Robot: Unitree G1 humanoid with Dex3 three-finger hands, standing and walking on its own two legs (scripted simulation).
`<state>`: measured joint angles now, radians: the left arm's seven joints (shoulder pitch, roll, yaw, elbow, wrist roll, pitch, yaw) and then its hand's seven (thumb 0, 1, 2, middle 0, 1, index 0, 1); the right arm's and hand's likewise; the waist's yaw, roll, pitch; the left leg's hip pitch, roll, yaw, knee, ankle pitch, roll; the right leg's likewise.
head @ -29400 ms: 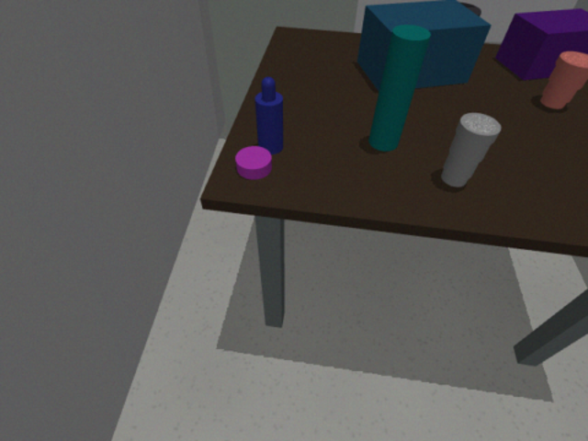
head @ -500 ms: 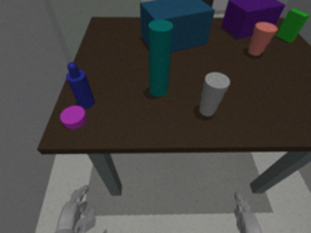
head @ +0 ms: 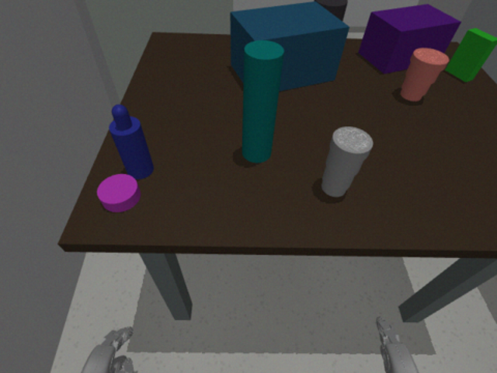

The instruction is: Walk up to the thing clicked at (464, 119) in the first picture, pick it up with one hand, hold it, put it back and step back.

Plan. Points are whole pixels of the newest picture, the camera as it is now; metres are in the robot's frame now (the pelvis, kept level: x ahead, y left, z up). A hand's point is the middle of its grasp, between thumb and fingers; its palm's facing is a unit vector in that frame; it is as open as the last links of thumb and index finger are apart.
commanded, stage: home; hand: right
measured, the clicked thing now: (342, 165) +0.50 -0.17 +0.03
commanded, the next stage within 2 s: stand in 1.78 s
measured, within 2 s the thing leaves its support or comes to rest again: neither
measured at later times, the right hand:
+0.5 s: hand out of the picture +0.02 -0.27 -0.14, palm faces -0.07 +0.93 -0.36, open 17.4 cm
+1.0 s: hand out of the picture +0.05 -0.27 -0.14, palm faces -0.07 +0.93 -0.36, open 17.3 cm
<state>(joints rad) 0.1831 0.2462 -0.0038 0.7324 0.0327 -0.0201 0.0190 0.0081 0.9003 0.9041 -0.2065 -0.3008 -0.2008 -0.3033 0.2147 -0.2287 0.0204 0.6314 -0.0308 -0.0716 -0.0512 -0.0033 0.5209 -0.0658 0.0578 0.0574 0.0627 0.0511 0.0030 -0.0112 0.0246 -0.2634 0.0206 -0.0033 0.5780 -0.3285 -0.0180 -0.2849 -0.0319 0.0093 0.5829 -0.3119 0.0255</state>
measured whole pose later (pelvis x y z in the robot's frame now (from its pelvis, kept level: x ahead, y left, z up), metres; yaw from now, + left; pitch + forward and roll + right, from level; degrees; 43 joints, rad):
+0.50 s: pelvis -0.02 -0.02 +0.01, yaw +1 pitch -3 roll +0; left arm 0.17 0.37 -0.01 1.10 0.02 0.01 -0.02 0.01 0.90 0.90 -0.21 -0.30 -0.20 -0.30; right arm 0.20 -0.37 0.03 1.10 -0.02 -0.01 0.00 0.00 0.54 -0.05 0.05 0.05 0.06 0.05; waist -0.01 0.00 0.04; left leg -0.14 0.04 -0.02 0.40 -0.21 -0.04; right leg -0.16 -0.01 -0.01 0.40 -0.20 0.00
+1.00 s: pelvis -0.02 -0.01 +0.02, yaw +1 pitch -3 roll +0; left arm 0.12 0.35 -0.01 1.14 0.01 0.00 -0.01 0.00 0.90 0.90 -0.21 -0.30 -0.20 -0.30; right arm 0.15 -0.36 0.03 1.12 -0.01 -0.01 0.00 0.00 0.51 -0.07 0.06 0.06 0.06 0.05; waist 0.00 0.00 0.05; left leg -0.12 0.04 -0.02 0.36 -0.19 -0.04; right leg -0.13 -0.02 -0.02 0.35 -0.18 0.01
